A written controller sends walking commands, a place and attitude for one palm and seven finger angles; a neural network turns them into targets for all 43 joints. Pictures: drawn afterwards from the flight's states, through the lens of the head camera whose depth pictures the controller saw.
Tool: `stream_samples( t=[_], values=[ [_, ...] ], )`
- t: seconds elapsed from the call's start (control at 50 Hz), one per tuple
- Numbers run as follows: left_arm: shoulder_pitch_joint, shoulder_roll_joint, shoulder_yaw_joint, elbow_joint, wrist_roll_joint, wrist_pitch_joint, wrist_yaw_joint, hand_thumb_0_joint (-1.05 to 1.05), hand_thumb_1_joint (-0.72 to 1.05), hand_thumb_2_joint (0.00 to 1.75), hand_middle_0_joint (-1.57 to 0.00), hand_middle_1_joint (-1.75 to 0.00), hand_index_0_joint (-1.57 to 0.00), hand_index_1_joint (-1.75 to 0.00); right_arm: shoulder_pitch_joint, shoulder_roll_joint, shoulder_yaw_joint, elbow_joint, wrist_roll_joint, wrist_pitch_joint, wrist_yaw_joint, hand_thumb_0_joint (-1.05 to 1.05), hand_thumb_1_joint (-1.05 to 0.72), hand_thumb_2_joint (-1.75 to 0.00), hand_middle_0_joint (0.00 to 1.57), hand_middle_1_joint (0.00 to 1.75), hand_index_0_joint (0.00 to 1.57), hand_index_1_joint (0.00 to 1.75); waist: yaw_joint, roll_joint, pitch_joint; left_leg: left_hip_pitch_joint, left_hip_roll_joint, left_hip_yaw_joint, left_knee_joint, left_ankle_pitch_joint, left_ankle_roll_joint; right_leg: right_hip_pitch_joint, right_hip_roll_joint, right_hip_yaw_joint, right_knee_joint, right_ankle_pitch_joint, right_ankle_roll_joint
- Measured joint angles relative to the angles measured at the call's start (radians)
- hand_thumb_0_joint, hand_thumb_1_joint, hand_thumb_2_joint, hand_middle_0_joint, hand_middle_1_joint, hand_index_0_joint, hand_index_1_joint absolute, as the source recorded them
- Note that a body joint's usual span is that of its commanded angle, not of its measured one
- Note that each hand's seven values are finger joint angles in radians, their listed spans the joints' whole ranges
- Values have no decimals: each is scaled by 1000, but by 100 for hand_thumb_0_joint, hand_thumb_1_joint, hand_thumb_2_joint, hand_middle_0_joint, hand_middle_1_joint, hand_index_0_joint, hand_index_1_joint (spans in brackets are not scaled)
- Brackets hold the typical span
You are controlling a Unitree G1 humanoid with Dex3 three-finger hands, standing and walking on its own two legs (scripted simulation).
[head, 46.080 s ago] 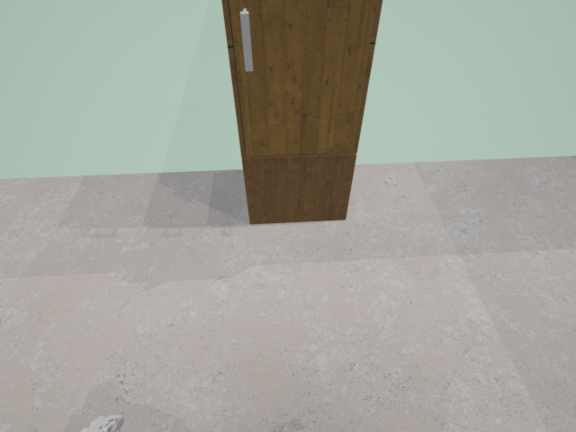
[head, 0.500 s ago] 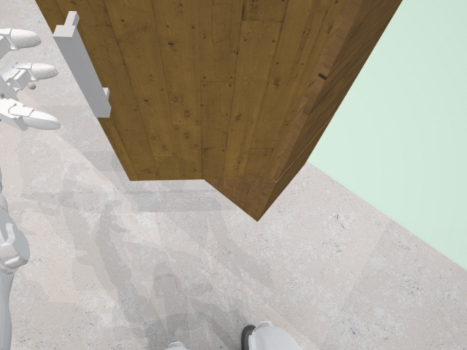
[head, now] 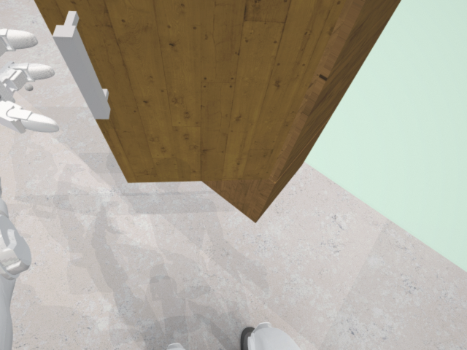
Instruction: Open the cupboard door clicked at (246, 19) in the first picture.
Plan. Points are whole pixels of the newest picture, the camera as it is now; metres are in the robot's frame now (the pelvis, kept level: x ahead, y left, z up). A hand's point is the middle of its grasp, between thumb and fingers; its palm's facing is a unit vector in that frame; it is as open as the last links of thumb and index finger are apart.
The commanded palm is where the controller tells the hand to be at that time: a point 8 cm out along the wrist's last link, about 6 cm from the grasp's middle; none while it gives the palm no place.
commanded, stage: move the hooked fingers beside the handle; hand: left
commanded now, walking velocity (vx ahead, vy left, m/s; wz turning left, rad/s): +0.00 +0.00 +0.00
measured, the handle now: (88, 70) +0.54 +0.19 +0.12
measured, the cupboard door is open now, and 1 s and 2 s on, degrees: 43 43 42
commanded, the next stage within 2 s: slide the fingers in behind the handle in 0.64 s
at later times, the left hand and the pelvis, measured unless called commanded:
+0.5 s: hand (27, 91) +0.49 +0.26 +0.13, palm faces -0.01 -1.00 -0.02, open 14.0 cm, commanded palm +0.47 +0.31 +0.12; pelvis -0.01 -0.01 +0.00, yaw +1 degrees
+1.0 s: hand (48, 88) +0.50 +0.24 +0.12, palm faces -0.04 -1.00 +0.00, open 14.0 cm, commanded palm +0.48 +0.29 +0.12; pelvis +0.00 +0.00 +0.00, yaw +0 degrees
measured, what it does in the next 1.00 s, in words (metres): stands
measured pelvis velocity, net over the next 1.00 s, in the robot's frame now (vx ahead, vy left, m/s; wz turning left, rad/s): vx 0.00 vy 0.00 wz -0.01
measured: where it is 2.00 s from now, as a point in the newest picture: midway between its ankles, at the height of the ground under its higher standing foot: outside the picture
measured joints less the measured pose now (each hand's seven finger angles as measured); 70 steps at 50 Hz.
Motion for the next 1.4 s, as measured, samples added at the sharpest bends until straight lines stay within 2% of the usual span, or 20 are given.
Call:
stream_samples(
  t=[0.14, 0.28, 0.36, 0.48, 0.58, 0.7, 0.82, 0.98, 1.1, 1.4],
  values=[
    [38, -54, -37, -28, -29, 12, -2, -2, -50, 30, -29, -120, -30, -120, -8, 0, -6, 0, 1, 2, 8, 0, -91, -90, 21, 30, 21, 30, 22, 8, -12, 24, -3, -4, -5, -3, 1, 25, -3, -4, -3, -6, 1],
    [28, -64, -33, -16, 0, -1, 36, -2, -50, 30, -30, -120, -30, -120, -40, -1, -3, -11, 1, -8, 3, 0, -91, -90, 21, 30, 21, 30, 17, 0, 3, 19, -5, -8, 5, 1, -1, 20, -6, -7, 11, -6, -2],
    [-8, -41, -20, 12, 5, -17, 37, -2, -50, 30, -30, -120, -30, -120, -52, -4, 5, -7, 4, -14, -3, 0, -91, -90, 21, 30, 21, 30, 8, -5, 12, 8, -3, -10, 14, 3, -3, 9, -4, -9, 18, -3, -5],
    [-56, 34, -12, 73, 18, 2, 8, -2, -50, 30, -30, -120, -30, -120, -39, -15, 13, -12, 8, -16, -13, 0, -91, -90, 21, 30, 21, 30, -12, -8, 15, -17, 0, -11, 23, 6, -5, -14, -1, -10, 23, 2, -8],
    [-64, 53, -29, 74, 12, 5, -15, -2, -50, 30, -30, -120, -30, -120, -13, -25, 11, -7, 5, -15, -18, 0, -91, -90, 21, 30, 21, 30, -11, -5, 26, -39, -1, -13, 31, 8, -4, -34, -2, -11, 28, 5, -7],
    [-62, 22, -24, 41, -8, -7, -21, -2, -50, 30, -29, -120, -30, -120, 5, -21, 6, 15, 1, -9, -14, 0, -91, -90, 21, 30, 21, 30, -11, -8, 17, -50, 1, -13, 34, 5, -4, -42, 0, -12, 26, 6, -6],
    [-54, 13, -16, 37, 18, 15, 14, -2, -50, 30, -30, -120, -30, -120, 10, -15, 4, 1, -2, -7, -8, 0, -91, -90, 21, 30, 21, 30, -27, -2, 6, -47, 4, -8, 34, -1, -2, -42, 3, -6, 23, 4, -4],
    [3, -39, -13, -14, -6, 2, 35, -2, -50, 30, -30, -120, -30, -120, 14, 3, 4, -11, -2, 2, 9, 0, -91, -90, 21, 30, 21, 30, -9, 6, -5, -14, 6, 5, 18, -6, 0, -17, 7, 6, 15, -1, -1],
    [26, -75, -37, -30, -7, 6, 56, -2, -50, 30, -30, -120, -30, -120, 0, 8, 1, -13, -2, 1, 13, 0, -91, -90, 21, 30, 21, 30, 6, 11, -9, 3, 3, 1, 12, -7, -1, 1, 4, 3, 13, -6, -1],
    [-28, -114, -100, -6, -16, -13, 118, -2, -50, 30, -30, -120, -27, -122, -31, -2, -9, 18, -7, -23, 8, 0, -91, -90, 21, 30, 21, 30, 21, 4, 6, -13, -7, -24, 27, -3, -6, -5, -7, -20, 29, -12, -6]
  ],
)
